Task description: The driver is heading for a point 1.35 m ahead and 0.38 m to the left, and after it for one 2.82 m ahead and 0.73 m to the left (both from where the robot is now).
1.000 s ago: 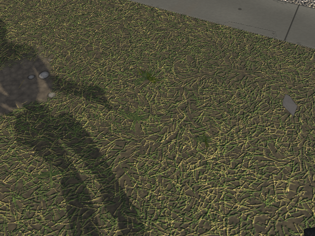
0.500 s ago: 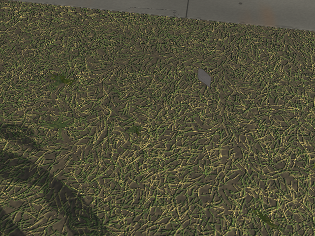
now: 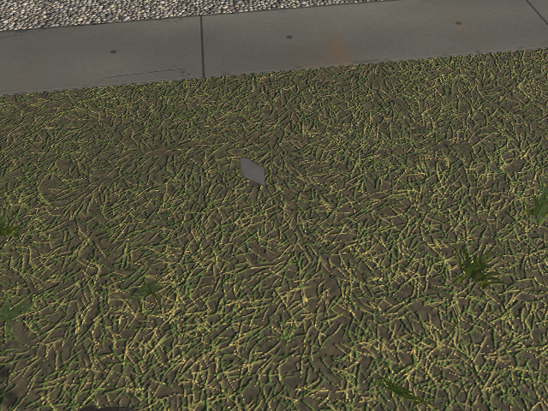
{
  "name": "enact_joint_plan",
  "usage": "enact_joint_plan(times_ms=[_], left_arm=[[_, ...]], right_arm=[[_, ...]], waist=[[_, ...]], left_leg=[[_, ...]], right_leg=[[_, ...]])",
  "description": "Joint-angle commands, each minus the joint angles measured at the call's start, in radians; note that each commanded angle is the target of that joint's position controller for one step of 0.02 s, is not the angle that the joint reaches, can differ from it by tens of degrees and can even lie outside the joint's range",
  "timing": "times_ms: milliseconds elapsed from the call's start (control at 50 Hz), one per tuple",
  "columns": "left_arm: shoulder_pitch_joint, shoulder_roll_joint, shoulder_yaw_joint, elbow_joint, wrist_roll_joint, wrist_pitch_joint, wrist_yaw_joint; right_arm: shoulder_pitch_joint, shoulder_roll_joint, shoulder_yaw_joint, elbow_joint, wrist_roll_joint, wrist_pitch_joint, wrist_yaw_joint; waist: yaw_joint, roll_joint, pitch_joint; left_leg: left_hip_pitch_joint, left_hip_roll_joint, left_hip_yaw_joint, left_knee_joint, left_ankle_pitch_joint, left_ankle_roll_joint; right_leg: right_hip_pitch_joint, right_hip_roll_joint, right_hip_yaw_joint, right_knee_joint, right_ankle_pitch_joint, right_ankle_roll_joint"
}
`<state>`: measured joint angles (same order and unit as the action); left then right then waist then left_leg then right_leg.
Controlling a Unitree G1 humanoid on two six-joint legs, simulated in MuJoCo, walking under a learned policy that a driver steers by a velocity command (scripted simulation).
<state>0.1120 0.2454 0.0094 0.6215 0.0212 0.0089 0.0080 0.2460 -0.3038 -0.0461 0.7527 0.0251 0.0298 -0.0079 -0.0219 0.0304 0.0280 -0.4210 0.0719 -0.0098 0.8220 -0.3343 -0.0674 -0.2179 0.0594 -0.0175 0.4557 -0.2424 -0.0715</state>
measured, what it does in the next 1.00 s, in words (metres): walks ahead, turning left: left foot, then right foot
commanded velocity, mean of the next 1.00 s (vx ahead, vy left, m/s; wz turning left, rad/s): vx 0.81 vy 0.00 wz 0.29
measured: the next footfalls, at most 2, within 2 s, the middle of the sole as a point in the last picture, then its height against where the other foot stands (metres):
left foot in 0.32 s outside the picture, level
right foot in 0.76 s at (174, 358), level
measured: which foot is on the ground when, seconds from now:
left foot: up 0.00-0.30, down 0.32-0.78, up 0.80-1.00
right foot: down 0.00-0.30, up 0.32-0.74, down 0.76-1.00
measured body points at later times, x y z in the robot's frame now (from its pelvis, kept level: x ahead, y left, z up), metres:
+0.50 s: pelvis +0.20 +0.16 +0.00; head +0.20 +0.19 +0.45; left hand +0.25 +0.46 -0.11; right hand +0.34 -0.09 -0.10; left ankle +0.12 +0.19 -0.74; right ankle +0.28 +0.00 -0.66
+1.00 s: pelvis +0.62 +0.34 +0.00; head +0.63 +0.35 +0.45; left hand +0.46 +0.58 -0.13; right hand +0.91 +0.21 -0.07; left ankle +0.66 +0.52 -0.67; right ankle +0.60 +0.28 -0.74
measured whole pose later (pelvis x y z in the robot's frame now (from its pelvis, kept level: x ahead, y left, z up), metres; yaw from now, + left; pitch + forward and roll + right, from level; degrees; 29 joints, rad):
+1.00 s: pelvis +0.62 +0.34 +0.00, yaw +18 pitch +0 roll -2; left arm 0.52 0.31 0.06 0.92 0.01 -0.05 -0.02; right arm 0.06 -0.26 0.05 0.65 -0.08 -0.08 0.03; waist 0.07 0.02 0.02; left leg -0.65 0.08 -0.09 1.01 -0.24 -0.02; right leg -0.13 0.19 0.09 0.38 -0.24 -0.15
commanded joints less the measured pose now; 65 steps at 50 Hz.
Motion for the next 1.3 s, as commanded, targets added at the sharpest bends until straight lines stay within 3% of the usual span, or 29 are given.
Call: enact_joint_plan(times_ms=[20,160,180,220,280,300,320,340,360,400,420,540,660,720,760,780,800,820,860,940,1020,1120,1160,1180,1200,1220,1240,1260,1300], left_arm=[[0.109,0.267,0.094,-0.001,-0.025,-0.026,0.003],[0.098,0.223,0.106,0.028,-0.029,-0.086,-0.001],[0.134,0.227,0.102,0.049,0.046,-0.073,-0.01],[0.107,0.244,0.107,0.047,0.039,-0.07,-0.017],[0.089,0.255,0.105,0.053,0.024,-0.06,-0.02],[0.083,0.235,0.097,0.052,0.027,-0.057,-0.02],[0.031,0.182,0.075,0.023,0.041,-0.056,-0.025],[-0.045,0.048,0.034,-0.068,0.046,-0.064,-0.036],[-0.106,0.122,0.041,-0.101,0.058,-0.076,-0.037],[-0.026,0.189,0.049,-0.053,0.052,-0.097,-0.045],[0.021,0.197,0.049,-0.025,0.058,-0.092,-0.045],[-0.094,0.155,0.023,-0.043,0.034,-0.042,-0.058],[-0.226,0.113,0.0,-0.063,0.008,-0.062,-0.069],[-0.009,0.181,0.027,0.005,-0.002,-0.061,-0.05],[0.43,0.238,0.062,0.14,-0.012,-0.052,-0.023],[0.544,0.334,0.1,0.166,0.002,-0.046,-0.008],[0.457,0.349,0.105,0.178,0.001,-0.039,-0.018],[0.324,0.282,0.101,0.15,-0.004,-0.044,-0.031],[0.305,0.196,0.085,0.17,-0.009,-0.054,-0.03],[0.296,0.186,0.069,0.208,-0.011,-0.085,-0.021],[0.285,0.215,0.091,0.188,-0.02,-0.1,-0.023],[0.365,0.25,0.111,0.212,-0.034,-0.093,-0.019],[0.357,0.295,0.12,0.216,-0.022,-0.089,-0.016],[0.313,0.296,0.121,0.206,-0.018,-0.097,-0.022],[0.28,0.18,0.091,0.173,-0.014,-0.112,-0.018],[0.359,0.076,0.057,0.101,-0.063,-0.109,-0.019],[0.297,0.15,0.059,0.126,-0.035,-0.086,-0.008],[0.205,0.176,0.066,0.127,-0.016,-0.074,-0.016],[0.111,0.145,0.066,0.103,0.008,-0.055,-0.045]], right_arm=[[-0.121,-0.147,-0.034,-0.128,0.021,-0.029,0.003],[-0.1,-0.059,-0.018,-0.148,0.019,-0.059,0.034],[-0.13,-0.086,-0.024,-0.156,-0.071,-0.026,0.079],[-0.143,-0.086,-0.028,-0.171,-0.055,-0.011,0.111],[-0.042,-0.091,-0.03,-0.143,-0.051,-0.014,0.105],[0.124,-0.119,-0.046,-0.082,-0.057,-0.019,0.089],[0.412,-0.203,-0.075,0.004,-0.056,-0.026,0.062],[0.363,-0.313,-0.08,-0.03,-0.045,-0.037,0.048],[0.261,-0.304,-0.079,-0.082,-0.041,-0.035,0.04],[0.215,-0.251,-0.068,-0.079,-0.046,-0.038,0.028],[0.176,-0.231,-0.06,-0.086,-0.04,-0.046,0.025],[0.202,-0.176,-0.043,-0.044,-0.03,-0.095,0.026],[0.251,-0.156,-0.024,0.049,-0.023,-0.134,0.017],[0.225,-0.218,-0.038,0.073,-0.062,-0.128,0.0],[0.132,-0.226,-0.043,0.065,-0.095,-0.1,-0.016],[0.143,-0.143,-0.02,0.025,-0.072,-0.108,-0.006],[0.202,-0.059,0.004,0.0,-0.057,-0.139,0.025],[0.121,-0.105,0.013,-0.019,-0.067,-0.152,0.019],[-0.012,-0.125,0.026,-0.052,-0.082,-0.168,0.024],[-0.075,-0.073,0.056,-0.115,-0.116,-0.107,0.029],[-0.312,-0.034,0.087,-0.212,-0.076,-0.11,0.052],[-0.334,-0.07,0.067,-0.22,-0.064,-0.118,0.037],[-0.151,-0.134,0.032,-0.17,-0.062,-0.127,0.014],[0.031,-0.178,0.008,-0.131,-0.066,-0.134,-0.004],[0.275,-0.262,-0.027,-0.1,-0.09,-0.136,-0.029],[0.219,-0.332,-0.044,-0.098,-0.104,-0.124,-0.023],[0.125,-0.244,-0.044,-0.107,-0.092,-0.113,-0.017],[0.07,-0.142,-0.022,-0.113,-0.086,-0.112,-0.013],[0.083,-0.086,-0.007,-0.061,-0.089,-0.116,-0.011]], waist=[[0.11,-0.182,0.04],[0.077,-0.098,0.019],[0.075,-0.073,-0.009],[0.071,-0.162,0.004],[-0.003,-0.113,0.007],[-0.086,-0.038,-0.053],[-0.226,0.184,-0.139],[-0.163,0.42,-0.078],[-0.158,0.243,-0.051],[-0.072,0.041,-0.013],[-0.029,0.011,-0.003],[-0.017,0.002,0.094],[-0.061,0.041,0.099],[0.063,0.101,-0.063],[0.281,0.068,-0.228],[0.279,-0.132,-0.293],[0.134,-0.409,-0.321],[0.125,-0.229,-0.213],[0.089,0.018,-0.084],[-0.013,-0.028,0.065],[0.048,-0.052,0.125],[0.1,-0.065,0.025],[0.008,-0.052,-0.12],[-0.096,-0.05,-0.212],[-0.179,0.065,-0.362],[-0.073,0.399,-0.486],[-0.065,0.236,-0.332],[-0.077,0.1,-0.205],[-0.052,0.026,-0.07]], left_leg=[[-0.233,0.027,-0.019,0.046,-0.06,0.05],[-0.327,0.096,-0.016,0.04,0.005,0.084],[-0.203,0.033,0.063,-0.035,-0.002,0.093],[-0.068,0.005,0.136,-0.089,0.011,0.116],[0.12,-0.051,0.197,-0.166,0.015,0.168],[0.308,-0.111,0.197,-0.184,-0.039,0.193],[0.549,-0.045,-0.008,-0.297,-0.257,0.246],[0.597,0.174,-0.618,-0.579,-0.595,0.33],[0.586,0.236,-0.802,-0.701,-0.582,0.369],[0.495,0.203,-0.6,-0.615,-0.347,0.349],[0.415,0.143,-0.509,-0.62,-0.278,0.328],[0.309,0.01,-0.329,-0.713,0.08,0.342],[0.45,0.048,-0.142,-0.791,0.603,0.252],[0.59,0.091,-0.053,-0.519,1.303,0.199],[0.445,0.077,0.027,0.033,1.367,0.18],[0.11,-0.044,0.044,0.509,0.911,0.14],[-0.228,-0.241,-0.034,0.741,-0.044,0.097],[-0.337,-0.169,-0.126,0.766,0.015,0.121],[-0.275,-0.064,-0.135,0.589,0.085,0.127],[-0.214,0.007,-0.091,0.335,-0.005,0.058],[-0.029,0.001,-0.002,-0.098,0.323,0.01],[0.093,-0.062,0.003,-0.306,0.406,0.033],[0.314,-0.11,0.014,-0.334,0.227,0.057],[0.548,-0.043,-0.036,-0.307,0.164,0.078],[0.782,0.204,-0.269,-0.31,-0.211,0.112],[0.913,0.453,-0.843,-0.531,-0.443,0.212],[0.788,0.399,-0.807,-0.559,-0.515,0.218],[0.67,0.342,-0.599,-0.537,-0.362,0.199],[0.489,0.257,-0.328,-0.559,-0.007,0.169]], right_leg=[[0.124,-0.408,0.39,-0.322,-0.511,-0.176],[0.277,-0.407,0.164,-0.362,-0.289,-0.114],[0.205,-0.376,0.047,-0.353,-0.323,-0.075],[0.098,-0.339,-0.051,-0.338,-0.355,-0.033],[0.009,-0.343,-0.139,-0.18,-0.282,-0.014],[-0.061,-0.296,-0.209,0.079,-0.022,-0.004],[-0.253,-0.216,-0.273,0.565,0.121,0.029],[-0.669,-0.042,-0.12,0.826,-0.35,0.083],[-0.8,-0.064,0.057,0.908,-0.263,0.087],[-0.729,-0.156,0.07,0.815,-0.081,0.082],[-0.64,-0.178,0.066,0.746,-0.047,0.093],[-0.584,-0.142,-0.008,0.453,0.141,0.146],[-0.385,-0.092,-0.111,0.095,0.361,0.011],[-0.144,0.031,-0.139,0.134,0.181,-0.055],[0.257,0.042,-0.113,0.144,0.049,-0.09],[0.5,-0.129,0.227,0.138,-0.309,-0.197],[0.594,-0.32,0.883,-0.136,-0.435,-0.33],[0.519,-0.321,0.943,-0.205,-0.436,-0.34],[0.251,-0.269,0.717,-0.227,-0.293,-0.283],[-0.076,-0.149,0.508,-0.286,-0.117,-0.27],[-0.271,-0.071,0.399,-0.38,0.015,-0.202],[0.008,-0.102,0.416,-0.218,0.437,-0.12],[0.077,-0.08,0.387,0.075,0.704,-0.078],[-0.041,-0.039,0.369,0.314,0.626,-0.058],[-0.194,0.009,0.287,0.646,0.228,-0.062],[-0.464,0.085,0.164,0.912,-0.252,-0.033],[-0.585,-0.028,0.131,0.97,-0.15,-0.046],[-0.598,-0.069,0.109,0.928,-0.071,-0.044],[-0.562,-0.124,0.102,0.861,-0.039,-0.032]])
